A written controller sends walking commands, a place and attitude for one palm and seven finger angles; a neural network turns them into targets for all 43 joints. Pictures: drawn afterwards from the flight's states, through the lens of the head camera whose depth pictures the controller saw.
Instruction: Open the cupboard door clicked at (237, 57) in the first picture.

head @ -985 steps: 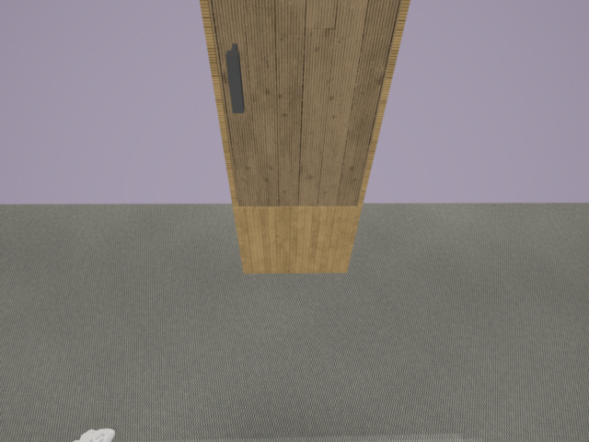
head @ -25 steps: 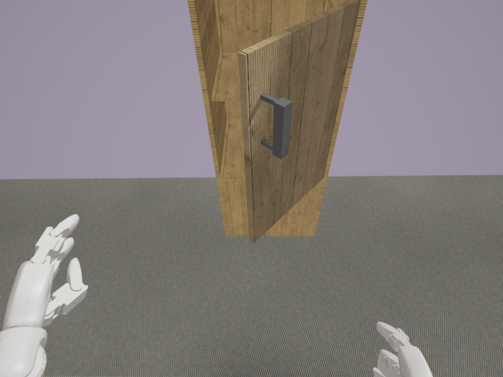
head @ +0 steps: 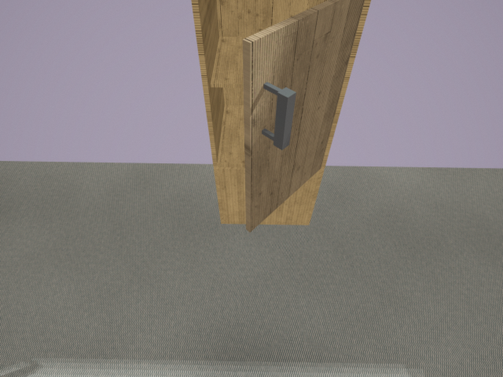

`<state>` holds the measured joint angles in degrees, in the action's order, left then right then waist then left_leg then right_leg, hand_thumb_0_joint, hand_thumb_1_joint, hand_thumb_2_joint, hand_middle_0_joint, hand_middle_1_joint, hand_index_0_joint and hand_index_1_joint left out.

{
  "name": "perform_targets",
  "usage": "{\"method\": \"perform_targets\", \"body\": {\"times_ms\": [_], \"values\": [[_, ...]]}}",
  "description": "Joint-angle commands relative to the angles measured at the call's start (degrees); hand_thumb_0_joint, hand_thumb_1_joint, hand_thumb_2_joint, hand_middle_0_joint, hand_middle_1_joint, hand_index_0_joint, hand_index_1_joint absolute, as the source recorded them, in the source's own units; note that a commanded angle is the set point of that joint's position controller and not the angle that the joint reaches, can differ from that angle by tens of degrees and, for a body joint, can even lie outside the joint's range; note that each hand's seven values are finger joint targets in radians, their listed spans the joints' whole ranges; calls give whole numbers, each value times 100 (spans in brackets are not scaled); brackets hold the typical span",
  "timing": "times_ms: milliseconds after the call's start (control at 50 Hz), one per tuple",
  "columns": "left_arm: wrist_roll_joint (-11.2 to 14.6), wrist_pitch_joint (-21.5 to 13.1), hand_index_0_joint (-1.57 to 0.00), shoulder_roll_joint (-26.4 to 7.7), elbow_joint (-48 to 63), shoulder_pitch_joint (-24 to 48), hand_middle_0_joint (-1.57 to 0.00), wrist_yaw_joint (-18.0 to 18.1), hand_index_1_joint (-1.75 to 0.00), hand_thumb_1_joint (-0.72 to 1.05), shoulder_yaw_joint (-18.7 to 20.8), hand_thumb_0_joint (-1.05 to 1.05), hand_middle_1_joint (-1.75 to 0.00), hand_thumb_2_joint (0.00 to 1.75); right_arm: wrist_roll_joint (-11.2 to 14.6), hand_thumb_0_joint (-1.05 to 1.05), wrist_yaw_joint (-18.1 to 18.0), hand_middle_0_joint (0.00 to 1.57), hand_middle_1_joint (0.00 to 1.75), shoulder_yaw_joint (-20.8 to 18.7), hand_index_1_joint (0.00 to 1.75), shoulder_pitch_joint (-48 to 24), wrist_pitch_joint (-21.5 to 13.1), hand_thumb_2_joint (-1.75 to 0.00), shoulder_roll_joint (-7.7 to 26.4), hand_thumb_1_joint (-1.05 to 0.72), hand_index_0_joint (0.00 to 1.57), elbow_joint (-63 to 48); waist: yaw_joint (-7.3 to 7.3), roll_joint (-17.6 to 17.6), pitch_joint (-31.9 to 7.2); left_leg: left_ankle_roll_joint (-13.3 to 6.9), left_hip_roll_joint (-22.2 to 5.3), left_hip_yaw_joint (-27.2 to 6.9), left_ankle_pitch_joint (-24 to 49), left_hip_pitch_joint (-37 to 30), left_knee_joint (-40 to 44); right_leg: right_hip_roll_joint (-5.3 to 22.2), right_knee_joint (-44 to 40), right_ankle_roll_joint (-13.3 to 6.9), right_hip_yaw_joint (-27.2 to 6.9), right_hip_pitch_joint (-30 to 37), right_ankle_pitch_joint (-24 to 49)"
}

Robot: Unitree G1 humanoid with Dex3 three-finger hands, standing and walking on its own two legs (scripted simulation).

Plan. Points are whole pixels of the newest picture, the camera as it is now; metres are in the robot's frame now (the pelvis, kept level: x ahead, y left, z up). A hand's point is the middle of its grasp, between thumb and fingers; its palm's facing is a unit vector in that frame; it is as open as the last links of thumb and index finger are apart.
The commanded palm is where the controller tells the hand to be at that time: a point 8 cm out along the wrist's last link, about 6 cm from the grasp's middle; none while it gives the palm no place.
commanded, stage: let the arm hang, fingers relaxed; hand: left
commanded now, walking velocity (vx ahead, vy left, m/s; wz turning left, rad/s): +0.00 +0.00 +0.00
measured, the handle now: (275, 116) +0.58 -0.01 +0.09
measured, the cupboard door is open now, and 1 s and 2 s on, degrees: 47 47 47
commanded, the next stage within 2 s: look to check the result in 0.52 s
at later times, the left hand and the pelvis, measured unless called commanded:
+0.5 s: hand out of the picture +0.00 +0.15 -0.18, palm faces +0.02 -0.99 -0.16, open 7.3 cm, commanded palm none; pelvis +0.01 +0.00 +0.00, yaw -1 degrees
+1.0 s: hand out of the picture +0.00 +0.15 -0.17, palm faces +0.03 -0.98 -0.18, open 7.4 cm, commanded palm none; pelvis +0.03 -0.01 +0.00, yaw -1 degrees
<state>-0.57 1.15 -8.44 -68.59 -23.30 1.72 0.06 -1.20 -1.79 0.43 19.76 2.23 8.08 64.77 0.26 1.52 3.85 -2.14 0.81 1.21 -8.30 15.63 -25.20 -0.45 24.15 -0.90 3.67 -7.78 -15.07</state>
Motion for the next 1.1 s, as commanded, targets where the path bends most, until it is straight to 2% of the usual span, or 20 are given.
{"method": "perform_targets", "body": {"times_ms": [0,60,100,140,220,300,380,600,680,800,980,1080], "values": [[27,-144,-20,-377,171,-202,-20,44,-30,90,74,0,-30,90,2,0,-53,20,30,-117,30,251,-104,-90,475,-90,20,-139,-86,-258,173,-67,-593,-694,-828,-114,623,536,-614,-244,-565,-642,-519],[28,-156,-20,-318,160,-226,-20,70,-30,90,70,0,-30,90,-6,0,-48,20,30,-109,30,333,-110,-90,399,-90,20,-65,-99,-310,249,-62,-570,-632,-716,-123,584,546,-607,-245,-619,-726,-534],[27,-156,-20,-302,163,-248,-20,80,-30,90,86,0,-30,90,-11,0,-45,20,30,-107,30,335,-120,-90,332,-90,20,-38,-83,-183,235,-63,-555,-629,-702,-105,583,540,-560,-243,-616,-725,-515],[21,-159,-20,-272,183,-222,-20,87,-30,90,91,0,-30,90,-15,0,-44,20,30,-106,30,332,-129,-90,305,-90,20,-19,-76,-276,314,-71,-562,-630,-695,-55,608,528,-532,-234,-609,-749,-456],[11,-165,-20,-242,242,-159,-20,99,-30,90,110,0,-30,90,-20,0,-39,20,30,-115,30,308,-145,-90,245,-90,20,-8,-66,-156,454,-60,-544,-609,-664,15,620,532,-516,-223,-600,-789,-379],[16,-188,-20,-230,293,-96,-20,102,-30,90,119,0,-30,90,-21,0,-40,20,30,-120,30,292,-166,-90,200,-90,20,-2,-73,-197,360,-48,-520,-551,-409,-111,528,579,-552,-231,-622,-745,-235],[19,-194,-20,-231,307,-41,-20,103,-30,90,132,0,-30,90,-14,0,-55,20,30,-114,30,264,-187,-90,213,-90,20,-22,-59,33,304,-48,-552,-563,-235,-163,560,558,-525,-223,-612,-605,18],[35,-207,-20,-269,295,26,-20,91,-30,90,123,0,-30,90,-2,0,-80,20,30,-103,30,179,-206,-90,318,-90,20,-6,-86,-77,77,-46,-585,-545,244,-489,498,585,-597,-202,-606,-377,359],[31,-204,-20,-283,272,3,-20,89,-30,90,119,0,-30,90,12,0,-85,20,30,-95,30,127,-207,-90,372,-90,20,-15,-77,-37,71,-51,-605,-541,301,-585,516,573,-612,-181,-579,-374,398],[30,-193,-20,-298,248,14,-20,87,-30,90,105,0,-30,90,6,0,-79,20,30,-88,30,93,-198,-90,370,-90,20,21,-82,-163,230,-46,-600,-544,152,-521,579,578,-643,-176,-579,-411,292],[34,-218,-20,-303,250,-13,-20,95,-30,90,101,0,-30,90,22,0,-94,20,30,-78,30,30,-226,-90,397,-90,20,30,-63,-181,44,-64,-610,-527,586,-684,497,592,-656,-166,-585,-248,607],[35,-214,-20,-300,249,-16,-20,96,-30,90,95,0,-30,90,20,0,-96,20,30,-75,30,3,-229,-90,404,-90,20,36,-44,-122,129,-58,-603,-519,607,-702,511,598,-676,-161,-581,-262,630]]}}
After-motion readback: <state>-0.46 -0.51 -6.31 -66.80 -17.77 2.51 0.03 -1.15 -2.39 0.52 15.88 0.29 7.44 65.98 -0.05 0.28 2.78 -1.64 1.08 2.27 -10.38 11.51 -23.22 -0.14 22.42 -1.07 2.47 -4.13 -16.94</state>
